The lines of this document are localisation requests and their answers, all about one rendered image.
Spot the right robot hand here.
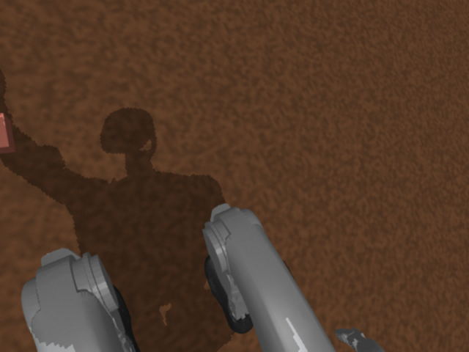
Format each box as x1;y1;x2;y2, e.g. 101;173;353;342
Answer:
335;327;385;352

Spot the small box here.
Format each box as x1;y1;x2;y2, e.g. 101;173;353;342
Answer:
0;113;16;154

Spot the right robot foot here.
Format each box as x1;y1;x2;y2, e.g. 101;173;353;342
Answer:
204;256;253;334

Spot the left robot foot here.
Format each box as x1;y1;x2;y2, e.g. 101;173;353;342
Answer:
113;285;141;352

